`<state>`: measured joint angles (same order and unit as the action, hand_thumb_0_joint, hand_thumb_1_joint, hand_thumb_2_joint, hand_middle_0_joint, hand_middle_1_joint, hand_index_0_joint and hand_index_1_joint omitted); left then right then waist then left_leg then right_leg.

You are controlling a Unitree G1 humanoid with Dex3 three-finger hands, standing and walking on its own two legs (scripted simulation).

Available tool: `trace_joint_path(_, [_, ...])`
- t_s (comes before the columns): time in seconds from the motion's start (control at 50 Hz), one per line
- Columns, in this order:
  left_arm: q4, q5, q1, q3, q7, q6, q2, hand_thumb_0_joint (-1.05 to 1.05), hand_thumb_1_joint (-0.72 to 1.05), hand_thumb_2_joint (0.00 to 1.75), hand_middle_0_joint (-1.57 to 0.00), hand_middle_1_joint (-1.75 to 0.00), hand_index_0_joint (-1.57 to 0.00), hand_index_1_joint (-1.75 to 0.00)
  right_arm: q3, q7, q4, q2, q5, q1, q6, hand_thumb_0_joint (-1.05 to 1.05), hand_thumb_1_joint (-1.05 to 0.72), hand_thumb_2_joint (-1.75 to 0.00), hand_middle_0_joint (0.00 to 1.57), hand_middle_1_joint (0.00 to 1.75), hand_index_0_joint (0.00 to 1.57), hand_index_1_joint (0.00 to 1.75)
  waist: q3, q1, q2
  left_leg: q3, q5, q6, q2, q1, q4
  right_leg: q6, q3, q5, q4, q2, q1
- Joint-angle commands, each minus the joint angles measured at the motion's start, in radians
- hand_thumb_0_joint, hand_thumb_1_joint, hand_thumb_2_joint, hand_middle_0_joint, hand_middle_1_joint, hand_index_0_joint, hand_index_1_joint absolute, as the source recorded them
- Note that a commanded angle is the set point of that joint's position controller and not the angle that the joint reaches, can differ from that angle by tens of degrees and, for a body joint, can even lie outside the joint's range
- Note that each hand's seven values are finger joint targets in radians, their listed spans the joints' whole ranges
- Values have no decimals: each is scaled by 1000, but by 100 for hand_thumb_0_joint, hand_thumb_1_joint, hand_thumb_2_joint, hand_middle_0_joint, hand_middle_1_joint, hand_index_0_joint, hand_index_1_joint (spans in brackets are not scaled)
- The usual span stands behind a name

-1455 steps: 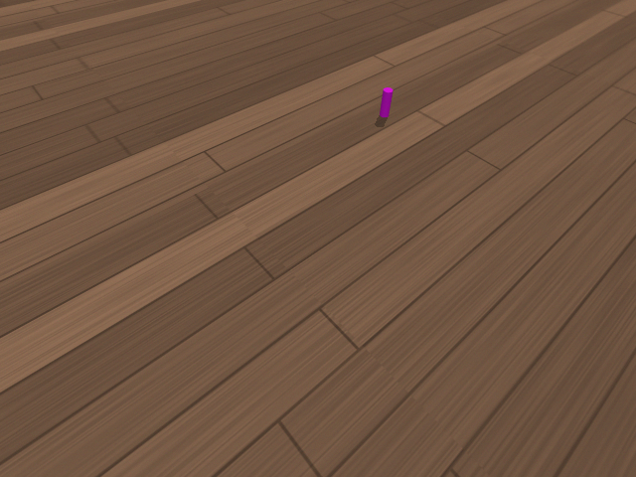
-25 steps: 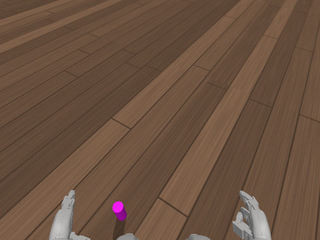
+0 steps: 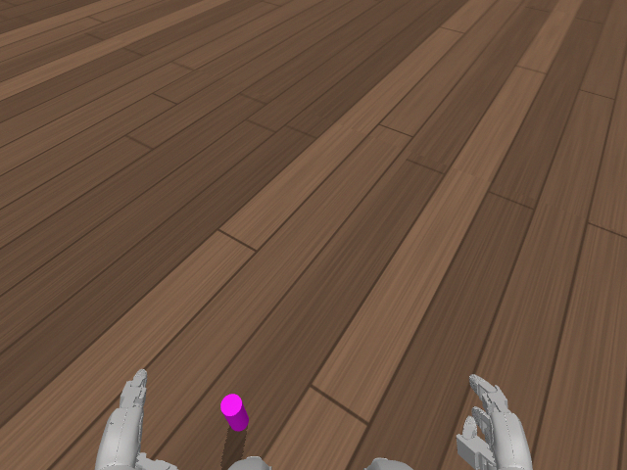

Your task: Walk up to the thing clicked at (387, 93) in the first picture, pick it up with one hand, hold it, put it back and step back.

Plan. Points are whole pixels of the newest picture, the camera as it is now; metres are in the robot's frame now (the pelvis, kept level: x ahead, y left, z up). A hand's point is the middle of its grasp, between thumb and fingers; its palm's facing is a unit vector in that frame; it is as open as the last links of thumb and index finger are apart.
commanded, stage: home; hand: left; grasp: from the side
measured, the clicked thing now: (235, 413) +0.36 +0.21 -0.64
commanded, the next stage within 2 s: stand in 0.02 s
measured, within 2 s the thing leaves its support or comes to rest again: neither
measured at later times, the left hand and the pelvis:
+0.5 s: hand (174, 446) +0.17 +0.19 -0.08, palm faces +0.00 -0.95 -0.32, open 11.2 cm; pelvis +0.00 +0.00 +0.01, yaw +0 degrees
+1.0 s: hand out of the picture +0.03 +0.25 -0.11, palm faces +0.00 -0.94 -0.34, open 7.4 cm; pelvis +0.00 +0.00 +0.05, yaw +1 degrees
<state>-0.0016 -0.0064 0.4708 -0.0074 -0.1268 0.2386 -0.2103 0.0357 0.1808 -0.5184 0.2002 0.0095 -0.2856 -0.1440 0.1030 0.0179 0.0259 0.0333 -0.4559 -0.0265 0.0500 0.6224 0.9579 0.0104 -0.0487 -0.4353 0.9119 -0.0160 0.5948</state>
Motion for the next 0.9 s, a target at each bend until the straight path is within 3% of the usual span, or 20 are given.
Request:
trace_joint_path(0.0, [-146,6,-8,37,-13,-45,-70,0,-61,2,-4,-5,-4,-5,-52,10,156,113,-5,72,-58,0,-90,-90,20,30,20,30,72,8,-12,-29,143,30,-37,-60,-161,-14,-19,123,-156,35,-49])
trace_joint_path(0.02, [-203,5,-42,63,-16,-50,-105,0,-58,4,-5,-5,-5,-5,-55,9,154,117,-5,75,-58,0,-90,-90,20,30,20,30,97,-3,7,-28,149,28,-37,-67,-164,-16,-20,125,-154,35,-57])
trace_joint_path(0.04, [-160,6,-19,54,-15,-46,-89,0,-58,4,-5,-5,-5,-5,-52,10,159,113,-5,80,-55,0,-90,-90,20,30,20,30,89,-2,20,-31,150,28,-40,-61,-160,-16,-16,128,-156,32,-56])
trace_joint_path(0.1, [-199,6,-48,61,-16,-48,-102,0,-60,3,-4,-5,-4,-5,-55,13,154,114,-5,65,-55,0,-90,-90,20,30,20,30,100,5,22,-36,166,27,-38,-80,-156,-14,-12,144,-158,33,-55])
trace_joint_path(0.12, [-155,8,-28,42,-14,-43,-79,0,-52,11,-12,-13,-12,-13,-53,14,148,111,-6,71,-57,0,-90,-90,20,30,20,30,85,10,-5,-34,169,28,-37,-75,-157,-11,-16,148,-155,35,-52])
trace_joint_path(0.16, [-176,6,-40,52,-16,-42,-86,0,-36,27,-20,-29,-20,-29,-55,15,156,114,-7,73,-56,0,-90,-90,20,30,20,30,101,4,3,-37,182,29,-39,-73,-150,-11,-11,166,-159,32,-62])
trace_joint_path(0.24, [-177,7,-41,60,-17,-37,-100,0,-4,59,-20,-30,-20,-30,-55,19,149,113,-6,64,-52,0,-90,-90,20,30,20,30,116,7,-5,-41,229,31,-39,-92,-139,-6,-7,221,-161,29,-81])
trace_joint_path(0.26, [-119,7,-13,33,-14,-31,-62,0,4,67,-20,-30,-20,-30,-50,17,152,110,-5,73,-53,0,-90,-90,20,30,20,30,72,13,-25,-41,205,32,-39,-80,-145,-6,-8,197,-165,27,-69])
trace_joint_path(0.28, [-204,4,-67,63,-19,-39,-103,0,12,75,-20,-30,-20,-30,-54,18,147,110,-7,71,-53,0,-90,-90,20,30,20,30,97,-1,10,-41,207,30,-40,-82,-146,-8,-7,197,-163,26,-75])
trace_joint_path(0.32, [-160,7,-41,61,-18,-36,-96,0,28,90,-20,-30,-20,-30,-54,17,146,112,-8,74,-52,0,-90,-90,20,30,20,30,80,-1,-10,-39,190,31,-39,-75,-154,-9,-14,173,-167,30,-72])
trace_joint_path(0.38, [-156,6,-38,51,-14,-35,-79,0,52,90,-20,-30,-20,-30,-54,16,154,113,-7,76,-51,0,-90,-90,20,30,20,30,81,6,6,-40,173,30,-39,-81,-160,-10,-10,158,-170,30,-67])
trace_joint_path(0.4, [195,102,-220,97,31,-148,-234,0,60,90,-20,-30,-20,-30,-97,-43,-55,267,-116,126,20,0,-90,-90,20,30,20,30,-62,-30,-71,28,353,56,0,-108,-206,-70,72,255,-178,-51,-189])
trace_joint_path(0.42, [284,108,-168,104,55,-190,-239,0,68,90,-20,-30,-20,-30,-107,-79,-100,258,-126,112,52,0,-90,-90,20,30,20,30,19,-38,-114,-8,350,78,-2,-164,-167,-94,108,318,-195,-74,-214])
trace_joint_path(0.44, [316,100,-170,96,72,-219,-255,0,76,90,-20,-30,-20,-30,-115,-95,-101,265,-115,112,68,0,-90,-90,20,30,20,30,28,-21,-84,5,339,90,-9,-184,-172,-105,136,335,-209,-76,-205])
trace_joint_path(0.48, [394,74,-212,85,89,-249,-252,0,90,90,-20,-30,-20,-30,-108,-124,-133,242,-82,103,76,0,-90,-90,20,30,20,30,26,-23,-36,10,282,89,-12,-232,-224,-102,148,274,-218,-90,-213])
trace_joint_path(0.54, [512,55,-255,81,100,-261,-255,0,90,90,-20,-30,-20,-30,-115,-151,-176,243,-62,126,82,0,-90,-90,20,30,20,30,-11,-31,-36,26,204,85,-8,-254,-290,-79,126,185,-275,-82,-201])
trace_joint_path(0.58, [594,56,-269,77,98,-269,-258,0,90,90,-20,-30,-20,-30,-116,-159,-213,248,-62,139,87,0,-90,-90,20,30,20,30,-7,-34,-17,40,259,82,3,-268,-323,-67,104,241,-278,-78,-255])
trace_joint_path(0.66, [715,49,-287,75,96,-276,-264,0,90,90,-20,-30,-20,-30,-114,-160,-281,262,-61,144,96,0,-90,-90,20,30,20,30,-43,-39,12,62,276,78,20,-286,-409,-55,91,258,-322,-74,-319])
trace_joint_path(0.7, [770,46,-296,72,95,-274,-269,0,90,90,-20,-30,-20,-30,-109,-159,-312,263,-58,147,106,0,-90,-90,20,30,20,30,-83,-37,9,68,204,76,23,-286,-460,-51,97,207,-381,-77,-326])
trace_joint_path(0.88, [965,33,-306,59,96,-268,-298,0,90,90,-20,-30,-20,-30,-96,-158,-444,296,-42,140,114,0,-90,-90,20,30,20,30,-107,-33,2,79,259,58,45,-409,-604,-34,98,258,-514,-96,-429])
